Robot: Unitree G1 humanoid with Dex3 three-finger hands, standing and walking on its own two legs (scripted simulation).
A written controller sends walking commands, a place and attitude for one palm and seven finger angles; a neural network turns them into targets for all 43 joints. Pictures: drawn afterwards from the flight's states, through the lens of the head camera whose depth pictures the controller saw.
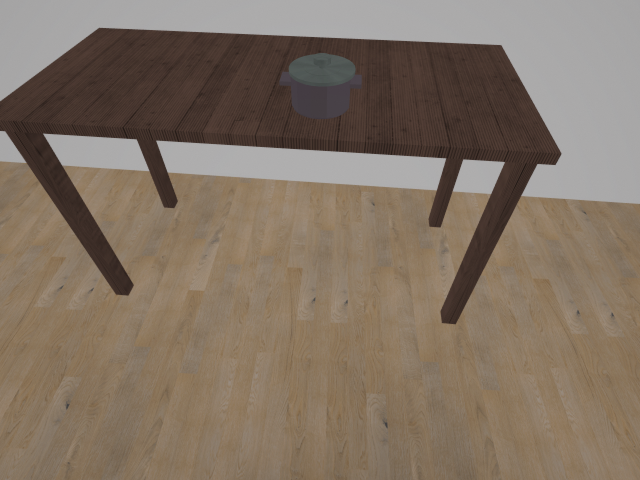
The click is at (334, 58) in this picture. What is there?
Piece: lid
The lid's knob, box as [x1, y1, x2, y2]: [313, 53, 330, 65]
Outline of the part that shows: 313,56 313,62 317,65 327,65 330,63 330,55 326,53 317,53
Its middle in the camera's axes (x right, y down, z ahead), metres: +0.00 -0.41 +0.89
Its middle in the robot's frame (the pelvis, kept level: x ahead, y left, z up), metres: +0.96 +0.05 +0.10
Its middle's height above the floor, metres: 0.88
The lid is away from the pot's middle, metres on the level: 0.00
